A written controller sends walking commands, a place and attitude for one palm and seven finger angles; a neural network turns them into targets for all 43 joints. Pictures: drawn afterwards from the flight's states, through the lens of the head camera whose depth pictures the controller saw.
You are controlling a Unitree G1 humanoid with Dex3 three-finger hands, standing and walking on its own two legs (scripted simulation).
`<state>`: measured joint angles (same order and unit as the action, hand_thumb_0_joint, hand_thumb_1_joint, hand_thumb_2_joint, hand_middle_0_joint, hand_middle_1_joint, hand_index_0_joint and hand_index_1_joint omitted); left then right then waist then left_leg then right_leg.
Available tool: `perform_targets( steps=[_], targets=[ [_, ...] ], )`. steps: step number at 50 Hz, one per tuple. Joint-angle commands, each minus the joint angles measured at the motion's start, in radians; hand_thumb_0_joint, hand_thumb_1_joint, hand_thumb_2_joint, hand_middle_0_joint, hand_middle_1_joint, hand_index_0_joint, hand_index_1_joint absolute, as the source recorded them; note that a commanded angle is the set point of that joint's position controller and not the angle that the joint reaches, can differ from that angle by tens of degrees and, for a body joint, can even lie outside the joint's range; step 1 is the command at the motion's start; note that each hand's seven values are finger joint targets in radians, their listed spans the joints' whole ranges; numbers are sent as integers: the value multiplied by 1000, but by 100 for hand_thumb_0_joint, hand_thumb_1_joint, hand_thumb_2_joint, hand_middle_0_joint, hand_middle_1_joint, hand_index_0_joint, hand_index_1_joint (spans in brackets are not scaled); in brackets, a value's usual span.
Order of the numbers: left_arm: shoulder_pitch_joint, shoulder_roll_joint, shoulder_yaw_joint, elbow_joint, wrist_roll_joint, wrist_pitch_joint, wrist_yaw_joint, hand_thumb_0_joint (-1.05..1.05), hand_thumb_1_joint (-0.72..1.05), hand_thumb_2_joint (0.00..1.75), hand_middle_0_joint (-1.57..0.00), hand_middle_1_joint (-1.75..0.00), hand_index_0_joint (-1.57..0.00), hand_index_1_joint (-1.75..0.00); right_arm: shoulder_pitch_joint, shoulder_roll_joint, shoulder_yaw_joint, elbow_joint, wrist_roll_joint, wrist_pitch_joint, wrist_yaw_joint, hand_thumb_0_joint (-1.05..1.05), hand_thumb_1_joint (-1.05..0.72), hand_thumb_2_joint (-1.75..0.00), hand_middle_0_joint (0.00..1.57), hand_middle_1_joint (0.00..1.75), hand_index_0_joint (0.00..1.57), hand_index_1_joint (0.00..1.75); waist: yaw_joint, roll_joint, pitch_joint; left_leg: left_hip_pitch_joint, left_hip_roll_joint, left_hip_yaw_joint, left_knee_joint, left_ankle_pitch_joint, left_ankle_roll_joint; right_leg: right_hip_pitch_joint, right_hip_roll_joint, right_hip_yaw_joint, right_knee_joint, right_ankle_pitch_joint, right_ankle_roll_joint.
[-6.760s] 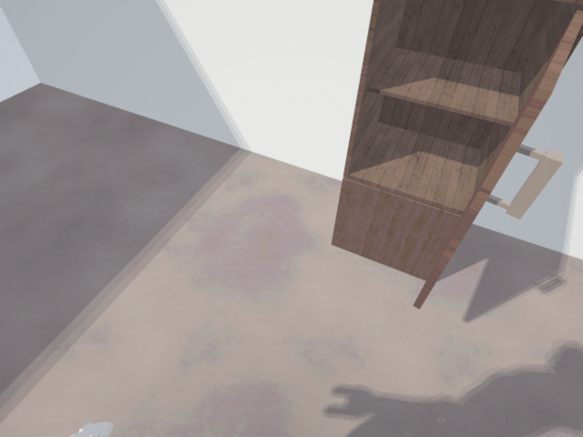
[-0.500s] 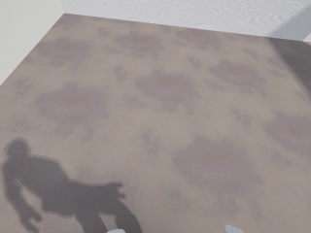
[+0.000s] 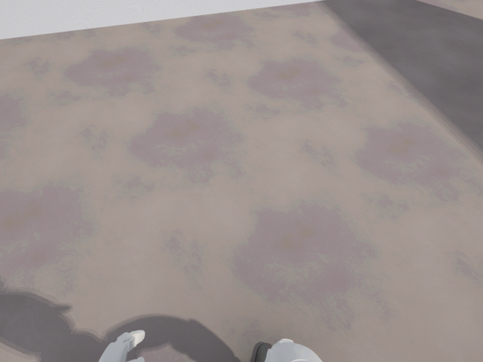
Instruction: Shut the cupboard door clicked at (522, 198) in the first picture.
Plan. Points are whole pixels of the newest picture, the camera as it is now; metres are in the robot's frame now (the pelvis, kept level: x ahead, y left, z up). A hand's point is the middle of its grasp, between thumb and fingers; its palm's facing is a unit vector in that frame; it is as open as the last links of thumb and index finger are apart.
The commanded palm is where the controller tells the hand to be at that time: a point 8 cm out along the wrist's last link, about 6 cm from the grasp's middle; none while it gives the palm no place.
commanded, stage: walk to a spot facing it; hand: left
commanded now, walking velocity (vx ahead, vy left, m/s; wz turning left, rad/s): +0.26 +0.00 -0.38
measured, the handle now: out of the picture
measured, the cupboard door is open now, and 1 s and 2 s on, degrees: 80 80 80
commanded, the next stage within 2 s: turn to face it in 0.02 s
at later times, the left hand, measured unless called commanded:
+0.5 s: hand (136, 318) +0.22 +0.21 -0.18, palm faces +0.13 -0.98 -0.15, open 7.3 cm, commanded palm none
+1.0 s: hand (114, 293) +0.26 +0.25 -0.14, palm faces +0.33 -0.91 -0.26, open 7.4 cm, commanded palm none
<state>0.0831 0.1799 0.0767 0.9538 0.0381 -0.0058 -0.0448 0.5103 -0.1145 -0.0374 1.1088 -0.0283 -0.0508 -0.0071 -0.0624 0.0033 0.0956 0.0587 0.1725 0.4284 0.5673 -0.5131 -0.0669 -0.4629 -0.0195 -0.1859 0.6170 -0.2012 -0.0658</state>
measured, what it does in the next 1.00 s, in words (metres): walks ahead, turning left: left foot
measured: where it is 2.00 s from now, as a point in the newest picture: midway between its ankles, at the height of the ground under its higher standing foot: (246, 353)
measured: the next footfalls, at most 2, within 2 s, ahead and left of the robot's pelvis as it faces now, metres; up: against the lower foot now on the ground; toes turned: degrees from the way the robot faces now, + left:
left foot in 0.44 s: +0.30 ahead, +0.11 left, +0.00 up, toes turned +10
right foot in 1.12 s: +0.28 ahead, -0.11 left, +0.00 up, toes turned +24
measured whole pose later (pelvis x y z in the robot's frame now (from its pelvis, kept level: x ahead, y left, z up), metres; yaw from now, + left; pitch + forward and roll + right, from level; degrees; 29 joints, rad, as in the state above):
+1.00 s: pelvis +0.21 +0.02 +0.02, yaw +19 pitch +2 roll -2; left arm 0.13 0.23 0.09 0.91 0.02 0.06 0.02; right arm 0.26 -0.21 -0.08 0.94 -0.03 0.04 0.00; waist -0.05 0.02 0.03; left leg -0.37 -0.10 -0.12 0.45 -0.10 0.07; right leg -0.42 -0.02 0.02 0.89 -0.41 0.09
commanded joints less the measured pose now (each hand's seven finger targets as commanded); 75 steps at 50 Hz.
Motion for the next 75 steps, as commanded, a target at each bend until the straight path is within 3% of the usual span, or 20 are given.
perform_targets(
  steps=[1, 2, 5, 8, 13, 19, 21, 22, 23, 24, 27, 33, 46, 51, 54, 55, 56, 57, 61, 75],
  targets=[
    [456, 311, 68, 65, -35, -43, 38, 0, 90, 90, -20, -30, -20, -30, -115, -128, -29, -165, 35, -26, -9, 0, -90, -90, 20, 30, 20, 30, 220, -162, -376, -717, -78, -242, 893, -113, 4, 835, -421, 692, -199, 526, -251],
    [392, 287, 66, 39, -34, -41, 47, 0, 90, 90, -20, -30, -20, -30, -143, -148, -35, -183, 27, -25, -15, 0, -90, -90, 20, 30, 20, 30, 195, -139, -341, -726, -45, -380, 929, -7, 17, 721, -410, 659, -237, 463, -234],
    [203, 153, 21, 6, -27, -55, 55, 0, 90, 90, -20, -30, -20, -30, -175, -116, -31, -151, 3, 4, -14, 0, -90, -90, 20, 30, 20, 30, 80, -6, -93, -654, 32, -401, 784, 169, 14, 298, -280, 399, -300, 394, -135],
    [142, 114, 3, 6, -16, -70, 61, 0, 90, 90, -20, -30, -20, -30, -57, -74, -17, -98, 2, 35, -12, 0, -90, -90, 20, 30, 20, 30, 0, -50, -132, -562, 8, -381, 632, 194, 2, 200, -209, 221, -295, 509, -105],
    [140, 87, -17, 21, -20, -68, 62, 0, 90, 90, -20, -30, -20, -30, -154, -69, -2, -119, 13, 41, 0, 0, -90, -90, 20, 30, 20, 30, 15, -136, -110, -542, -37, -357, 361, 294, 3, 242, -184, 114, -297, 550, -73],
    [184, 130, -4, 38, -19, -38, 79, 0, 90, 90, -20, -30, -20, -30, -289, -108, -11, -161, 10, 36, 14, 0, -90, -90, 20, 30, 20, 30, 59, -113, -52, -453, -82, -327, 106, 318, 37, 335, -261, 97, -185, 522, -33],
    [197, 139, 5, 27, -24, -25, 81, 0, 90, 90, -20, -30, -20, -30, -177, -166, -30, -146, 0, 40, 15, 0, -90, -90, 20, 30, 20, 30, 12, -8, -124, -268, -85, -358, -17, 578, 68, 294, -223, 36, 59, 419, 28],
    [231, 106, 5, 6, -36, -17, 80, 0, 90, 90, -20, -30, -20, -30, -112, -254, -49, -154, -9, 37, 12, 0, -90, -90, 20, 30, 20, 30, 1, 233, -182, -122, 106, -621, -75, 959, 168, 118, -110, -8, 287, 63, 98],
    [239, 83, -3, -27, -37, -13, 82, 0, 90, 90, -20, -30, -20, -30, -78, -305, -53, -153, -2, 45, 2, 0, -90, -90, 20, 30, 20, 30, 2, 358, -219, -95, 270, -851, -169, 1142, 296, 9, -16, 52, 558, -493, 125],
    [201, 104, 0, -28, -29, 2, 88, 0, 90, 90, -20, -30, -20, -30, -105, -301, -53, -144, 5, 49, -9, 0, -90, -90, 20, 30, 20, 30, -1, 267, -252, -113, 256, -858, -211, 882, 302, -40, -29, 166, 653, -449, 117],
    [133, 96, 16, -32, -16, 4, 67, 0, 90, 90, -20, -30, -20, -30, -262, -225, -42, -204, 6, 43, -12, 0, -90, -90, 20, 30, 20, 30, 53, 86, -116, -294, 124, -718, -271, 506, 227, -93, -86, 194, 632, -227, 129],
    [179, 97, 31, -31, -13, 30, 66, 0, 90, 90, -20, -30, -20, -30, -265, -240, -57, -225, 12, 39, -10, 0, -90, -90, 20, 30, 20, 30, 59, 85, -187, -254, 55, -680, -303, 439, 195, -84, -79, 200, 547, -118, 158],
    [51, 132, 27, -110, -20, 35, 72, 0, 90, 90, -20, -30, -20, -30, -218, -286, -88, -229, 4, 68, -4, 0, -90, -90, 20, 30, 20, 30, 12, 139, -153, -246, 21, -889, -292, 323, 239, -50, -20, 223, 325, -217, 155],
    [102, 129, 19, -124, -30, 34, 78, 0, 90, 90, -20, -30, -20, -30, -248, -307, -96, -252, 0, 82, 0, 0, -90, -90, 20, 30, 20, 30, 31, 163, -181, -298, -9, -958, -279, 335, 233, 94, 29, 224, 141, -246, 125],
    [224, 152, 27, -105, -35, 30, 82, 0, 90, 90, -20, -30, -20, -30, -308, -295, -102, -276, 6, 93, 10, 0, -90, -90, 20, 30, 20, 30, 87, 152, -175, -475, -88, -884, -258, 237, 137, 370, 35, 188, -170, -120, 95],
    [255, 206, 40, -103, -26, 23, 87, 0, 90, 90, -20, -30, -20, -30, -305, -248, -98, -285, 15, 99, 15, 0, -90, -90, 20, 30, 20, 30, 101, 18, -162, -633, -164, -784, -107, 106, 77, 498, -102, 311, -335, -179, 44],
    [215, 299, 51, -136, -6, 17, 93, 0, 90, 90, -20, -30, -20, -30, -275, -181, -89, -307, 19, 96, 11, 0, -90, -90, 20, 30, 20, 30, 95, -295, -140, -794, -305, -547, 238, -5, 2, 488, -418, 667, -481, -373, -75],
    [93, 288, 35, -174, -19, 23, 95, 0, 90, 90, -20, -30, -20, -30, -284, -252, -101, -308, -2, 94, 11, 0, -90, -90, 20, 30, 20, 30, 59, -211, -87, -719, -242, -541, 437, -18, 16, 244, -498, 614, -485, -329, -108],
    [22, 159, 2, -171, -23, -6, 80, 0, 90, 90, -20, -30, -20, -30, -249, -214, -86, -250, 1, 111, 34, 0, -90, -90, 20, 30, 20, 30, 3, -132, -9, -685, -175, -476, 667, 194, -3, 212, -257, 251, -340, 119, -21],
    [270, 224, 18, -81, -7, 1, 79, 0, 90, 90, -20, -30, -20, -30, -468, -189, -39, -280, 15, 102, 35, 0, -90, -90, 20, 30, 20, 30, 121, -235, -116, -561, -139, -344, 265, 80, -10, 471, -339, 100, -194, 552, -49]
  ],
)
